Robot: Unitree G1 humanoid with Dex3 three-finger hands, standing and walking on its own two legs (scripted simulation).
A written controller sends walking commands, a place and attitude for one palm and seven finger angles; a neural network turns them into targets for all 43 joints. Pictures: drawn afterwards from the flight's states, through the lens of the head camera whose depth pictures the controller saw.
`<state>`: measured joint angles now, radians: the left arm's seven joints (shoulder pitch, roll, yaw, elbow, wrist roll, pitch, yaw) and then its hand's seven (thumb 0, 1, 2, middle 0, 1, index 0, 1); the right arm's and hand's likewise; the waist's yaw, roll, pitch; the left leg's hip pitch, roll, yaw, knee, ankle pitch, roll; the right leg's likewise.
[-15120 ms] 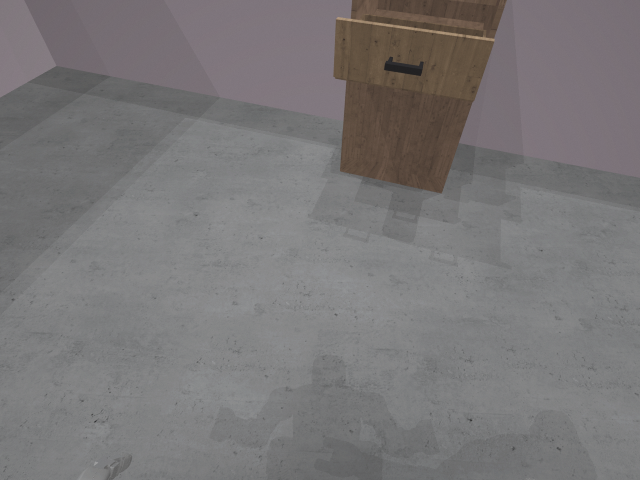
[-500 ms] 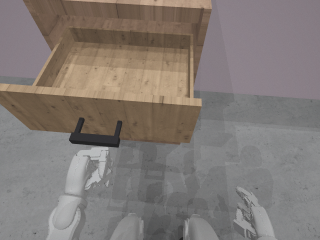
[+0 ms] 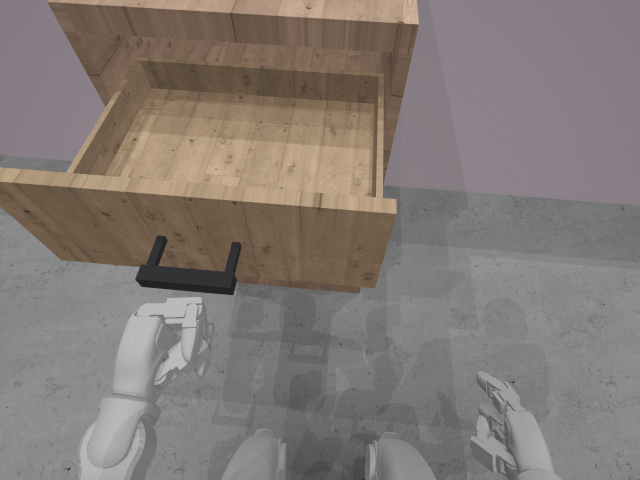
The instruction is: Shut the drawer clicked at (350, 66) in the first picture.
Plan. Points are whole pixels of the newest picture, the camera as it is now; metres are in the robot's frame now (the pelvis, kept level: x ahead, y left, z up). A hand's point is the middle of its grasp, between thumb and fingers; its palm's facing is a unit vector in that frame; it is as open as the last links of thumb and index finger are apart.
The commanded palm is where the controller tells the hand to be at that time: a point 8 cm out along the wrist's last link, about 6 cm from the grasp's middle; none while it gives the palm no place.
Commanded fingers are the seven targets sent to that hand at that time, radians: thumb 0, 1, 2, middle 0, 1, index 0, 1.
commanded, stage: push the drawer shut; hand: left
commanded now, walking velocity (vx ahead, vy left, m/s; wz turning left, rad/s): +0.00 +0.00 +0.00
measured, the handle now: (192, 263) +0.36 +0.17 +0.05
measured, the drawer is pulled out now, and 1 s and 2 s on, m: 0.28 0.20 0.07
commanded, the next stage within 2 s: none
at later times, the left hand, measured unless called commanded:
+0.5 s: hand (214, 312) +0.31 +0.14 +0.03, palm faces -0.10 -0.99 -0.04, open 3.3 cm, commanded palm +0.31 +0.19 +0.05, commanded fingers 0.00 0.90 0.90 -1.40 -1.60 -1.40 -1.60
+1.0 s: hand (228, 264) +0.37 +0.13 +0.04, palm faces -0.08 -1.00 -0.05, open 3.4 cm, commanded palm +0.36 +0.18 +0.05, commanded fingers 0.00 0.90 0.90 -1.40 -1.60 -1.40 -1.60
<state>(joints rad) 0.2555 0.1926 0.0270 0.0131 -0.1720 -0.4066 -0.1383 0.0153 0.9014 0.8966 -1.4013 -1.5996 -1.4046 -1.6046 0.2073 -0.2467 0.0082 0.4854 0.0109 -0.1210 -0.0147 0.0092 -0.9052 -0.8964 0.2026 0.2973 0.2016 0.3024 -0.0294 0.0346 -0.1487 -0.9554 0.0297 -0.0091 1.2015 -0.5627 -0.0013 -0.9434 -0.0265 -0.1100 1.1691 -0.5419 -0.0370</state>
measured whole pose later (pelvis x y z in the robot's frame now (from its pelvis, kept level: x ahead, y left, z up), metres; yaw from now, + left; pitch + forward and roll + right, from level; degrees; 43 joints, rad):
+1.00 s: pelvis -0.01 +0.01 +0.01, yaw +0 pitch +19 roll -2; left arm -0.32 0.20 0.07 0.54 -0.13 -0.40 -0.07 0.06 0.87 0.93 -1.40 -1.60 -1.40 -1.60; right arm 0.24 -0.25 0.01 0.61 0.01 -0.08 -0.01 0.01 -0.91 -0.90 0.20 0.30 0.20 0.30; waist -0.07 0.03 -0.12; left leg -0.98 0.02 0.01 1.16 -0.52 0.02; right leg -0.97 -0.03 -0.09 1.13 -0.49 -0.02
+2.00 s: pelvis -0.02 +0.01 -0.01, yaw -2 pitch +25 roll -2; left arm -0.88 0.37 0.32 1.13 -0.06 -0.47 -0.10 0.06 0.87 0.94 -1.40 -1.60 -1.40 -1.60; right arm 0.33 -0.26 0.02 0.65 -0.04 -0.01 0.02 0.00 -0.91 -0.90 0.20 0.30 0.20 0.30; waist -0.18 0.05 -0.11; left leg -1.13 0.04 0.02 1.21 -0.52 0.02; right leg -1.13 -0.01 -0.08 1.16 -0.47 -0.02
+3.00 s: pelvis -0.03 +0.02 -0.03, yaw -3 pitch +31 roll -6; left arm -1.25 0.59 0.32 1.36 0.05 -0.37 -0.08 0.08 0.72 1.01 -1.40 -1.60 -1.40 -1.60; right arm 0.39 -0.26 0.08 0.66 -0.08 -0.01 0.03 0.00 -0.91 -0.90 0.20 0.30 0.20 0.30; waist -0.30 0.06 -0.10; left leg -1.33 0.05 -0.04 1.30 -0.51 0.03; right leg -1.28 0.00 -0.13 1.18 -0.45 -0.02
